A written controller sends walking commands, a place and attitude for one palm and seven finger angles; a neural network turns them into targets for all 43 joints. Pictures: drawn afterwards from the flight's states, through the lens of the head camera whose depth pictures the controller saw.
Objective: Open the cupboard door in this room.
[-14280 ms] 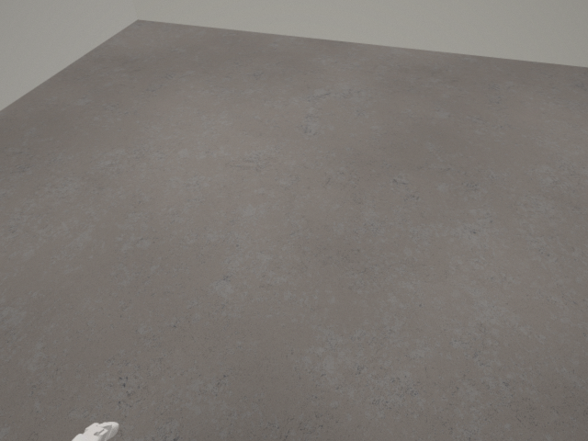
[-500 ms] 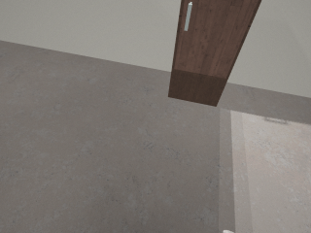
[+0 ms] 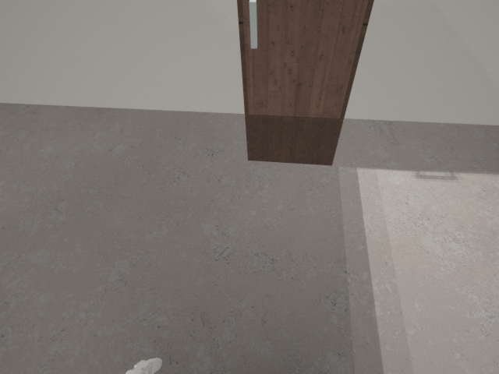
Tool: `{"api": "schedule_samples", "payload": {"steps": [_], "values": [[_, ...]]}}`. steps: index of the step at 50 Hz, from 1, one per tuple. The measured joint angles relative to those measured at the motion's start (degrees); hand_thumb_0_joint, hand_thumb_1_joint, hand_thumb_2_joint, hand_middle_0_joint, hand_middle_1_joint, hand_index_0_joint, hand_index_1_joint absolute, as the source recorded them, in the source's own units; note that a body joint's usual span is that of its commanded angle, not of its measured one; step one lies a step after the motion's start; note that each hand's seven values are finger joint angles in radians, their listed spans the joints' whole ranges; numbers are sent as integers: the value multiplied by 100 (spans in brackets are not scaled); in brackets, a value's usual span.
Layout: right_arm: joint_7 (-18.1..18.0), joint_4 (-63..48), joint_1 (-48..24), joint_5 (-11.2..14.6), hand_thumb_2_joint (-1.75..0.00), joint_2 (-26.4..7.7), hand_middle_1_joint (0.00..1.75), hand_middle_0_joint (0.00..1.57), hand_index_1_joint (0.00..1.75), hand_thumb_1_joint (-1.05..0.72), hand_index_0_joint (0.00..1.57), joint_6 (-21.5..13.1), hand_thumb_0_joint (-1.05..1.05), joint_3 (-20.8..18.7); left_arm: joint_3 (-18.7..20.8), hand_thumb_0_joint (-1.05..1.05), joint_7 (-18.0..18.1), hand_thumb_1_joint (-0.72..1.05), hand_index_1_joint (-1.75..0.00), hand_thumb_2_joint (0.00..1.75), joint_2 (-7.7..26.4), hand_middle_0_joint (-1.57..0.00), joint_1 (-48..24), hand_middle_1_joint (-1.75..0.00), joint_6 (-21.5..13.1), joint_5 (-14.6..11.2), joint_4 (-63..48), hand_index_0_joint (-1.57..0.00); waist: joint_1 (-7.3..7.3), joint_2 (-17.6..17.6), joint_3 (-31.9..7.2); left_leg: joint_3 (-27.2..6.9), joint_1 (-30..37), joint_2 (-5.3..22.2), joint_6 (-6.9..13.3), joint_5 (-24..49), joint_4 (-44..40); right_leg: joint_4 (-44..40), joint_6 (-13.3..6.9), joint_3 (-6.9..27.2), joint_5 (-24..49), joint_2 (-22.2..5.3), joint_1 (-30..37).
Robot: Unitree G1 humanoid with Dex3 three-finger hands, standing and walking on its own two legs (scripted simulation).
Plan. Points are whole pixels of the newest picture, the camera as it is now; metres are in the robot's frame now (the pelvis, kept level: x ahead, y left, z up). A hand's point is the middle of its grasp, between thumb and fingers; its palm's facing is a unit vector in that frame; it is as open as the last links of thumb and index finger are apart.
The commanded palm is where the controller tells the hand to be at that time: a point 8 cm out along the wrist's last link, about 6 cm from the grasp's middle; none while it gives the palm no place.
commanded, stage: stand and wait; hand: left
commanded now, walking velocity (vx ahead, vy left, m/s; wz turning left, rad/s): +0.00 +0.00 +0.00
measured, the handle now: (254, 22) +1.19 +0.00 +0.00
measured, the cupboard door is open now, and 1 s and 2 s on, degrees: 0 0 0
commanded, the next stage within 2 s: look at it before walking up in 0.64 s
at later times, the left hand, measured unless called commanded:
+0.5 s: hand out of the picture +0.01 +0.19 -0.17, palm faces +0.02 -0.98 -0.18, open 7.4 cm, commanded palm none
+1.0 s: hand out of the picture +0.05 +0.20 -0.17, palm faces +0.00 -0.98 -0.18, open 7.4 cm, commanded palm none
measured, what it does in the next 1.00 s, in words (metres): steps on the spot: left foot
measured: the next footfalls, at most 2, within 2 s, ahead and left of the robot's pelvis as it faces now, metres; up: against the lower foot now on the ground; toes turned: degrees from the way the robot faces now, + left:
left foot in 0.14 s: +0.06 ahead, +0.15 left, +0.00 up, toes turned +6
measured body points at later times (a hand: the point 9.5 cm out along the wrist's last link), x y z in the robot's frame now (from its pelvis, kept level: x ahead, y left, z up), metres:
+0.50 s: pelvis +0.05 +0.03 +0.01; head +0.05 +0.03 +0.46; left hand +0.01 +0.25 -0.15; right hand +0.05 -0.20 -0.15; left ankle +0.02 +0.14 -0.73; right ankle +0.05 -0.09 -0.73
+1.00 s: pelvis +0.05 +0.03 +0.01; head +0.06 +0.03 +0.46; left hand +0.05 +0.25 -0.15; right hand +0.02 -0.17 -0.15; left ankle +0.02 +0.14 -0.73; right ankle +0.05 -0.09 -0.73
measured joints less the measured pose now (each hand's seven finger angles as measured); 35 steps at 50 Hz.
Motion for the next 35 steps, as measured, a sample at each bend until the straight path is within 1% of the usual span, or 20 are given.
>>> {"api": "schedule_samples", "payload": {"steps": [1, 4, 7, 9, 11, 15, 20, 25, 35], "values": [[-1, -44, -72, -3, -90, 11, 29, 20, 30, -91, 20, 0, 1, 8, 45, -1, 32, 92, -30, 89, -12, -20, 16, -30, 2, -28, -4, -20, 37, -4, -35, -8, -54, 14, -1, 121, -138, -89, 2, -17, 26, 21, 57], [9, -168, -275, -19, -90, 30, 29, 20, 30, -91, 20, -19, 0, 29, 58, -2, 42, 94, -30, 89, 38, -20, 68, -30, 67, -4, 30, -20, 135, -10, -143, 8, -34, 66, 0, 584, -768, -237, 19, -60, 55, 99, 173], [-28, -164, -358, -62, -90, -76, 29, 20, 30, -94, 20, -60, 2, 35, 43, -2, 32, 93, -30, 89, 74, -20, 198, -30, 141, -21, 126, -20, 177, 19, -254, 15, 299, 106, 29, 1303, -1761, -117, 78, -106, -66, 181, 219], [-22, -111, -382, -62, -90, -57, 29, 20, 30, -94, 20, -95, 2, 48, 101, -2, 60, 94, -30, 89, 177, -20, 298, -30, 199, -53, 193, -20, 234, -147, -303, 83, 445, 43, 92, 1338, -1866, -138, 129, -46, -108, 128, 318], [-15, -95, -354, -59, -90, -46, 29, 20, 30, -94, 20, -104, 2, 72, 100, -2, 48, 94, -30, 89, 269, -20, 441, -30, 245, -38, 258, -20, 282, -261, -395, 142, 610, -19, 129, 1352, -2103, -334, 174, -1, -46, 92, 446], [-19, -86, -347, -38, -90, -72, 29, 20, 30, -93, 20, -126, 1, 103, 28, -1, 35, 93, -30, 89, 332, -20, 758, -30, 213, -32, 409, -20, 347, -315, -450, 213, 875, -112, 162, 1492, -2539, -647, 233, 49, 58, 46, 639], [-27, -72, -371, -20, -90, -102, 29, 20, 30, -93, 20, -132, 1, 125, -56, 0, 43, 92, -30, 89, 271, -20, 1123, -30, 204, -29, 617, -20, 358, -282, -403, 286, 1062, -171, 201, 1536, -2772, -806, 284, 112, 91, 14, 768], [-25, -22, -327, -7, -90, -80, 29, 20, 30, -93, 20, -129, 1, 151, -103, 0, 56, 91, -30, 89, 161, -20, 1340, -30, 204, -24, 729, -20, 363, -261, -334, 325, 1137, -208, 234, 1530, -2858, -854, 324, 149, 84, -14, 812], [-26, 111, -163, 4, -90, 92, 29, 20, 30, -92, 20, -146, 1, 173, -139, 0, 93, 91, -30, 89, -15, -20, 1357, -30, 162, -18, 700, -20, 320, -261, -304, 357, 1183, -244, 271, 1461, -2844, -806, 366, 184, 16, -51, 831]]}}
